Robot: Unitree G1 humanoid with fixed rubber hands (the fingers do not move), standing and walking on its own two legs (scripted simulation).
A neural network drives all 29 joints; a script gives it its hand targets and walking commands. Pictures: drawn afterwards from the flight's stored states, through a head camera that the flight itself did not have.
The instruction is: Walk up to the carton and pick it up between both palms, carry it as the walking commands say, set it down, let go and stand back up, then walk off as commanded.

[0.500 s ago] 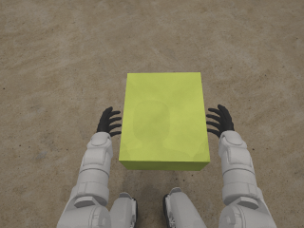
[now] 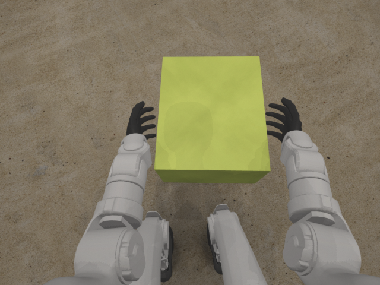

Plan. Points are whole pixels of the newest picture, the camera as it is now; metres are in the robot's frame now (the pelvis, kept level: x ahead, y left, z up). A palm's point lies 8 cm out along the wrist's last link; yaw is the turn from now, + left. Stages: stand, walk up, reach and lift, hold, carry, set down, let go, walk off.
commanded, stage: set down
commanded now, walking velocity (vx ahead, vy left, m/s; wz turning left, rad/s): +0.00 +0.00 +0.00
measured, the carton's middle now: (209, 121) +0.49 -0.08 -0.16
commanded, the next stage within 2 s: none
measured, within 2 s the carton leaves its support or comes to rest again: neither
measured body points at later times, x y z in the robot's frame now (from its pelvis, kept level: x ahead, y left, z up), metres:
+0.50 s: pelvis -0.01 -0.02 -0.07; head +0.24 -0.03 +0.31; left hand +0.46 +0.09 -0.17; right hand +0.44 -0.25 -0.16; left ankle +0.09 +0.10 -0.57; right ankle +0.09 -0.13 -0.57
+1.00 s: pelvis -0.03 -0.01 -0.13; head +0.28 -0.03 +0.20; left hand +0.48 +0.09 -0.26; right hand +0.47 -0.25 -0.24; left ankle +0.09 +0.10 -0.57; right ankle +0.09 -0.13 -0.57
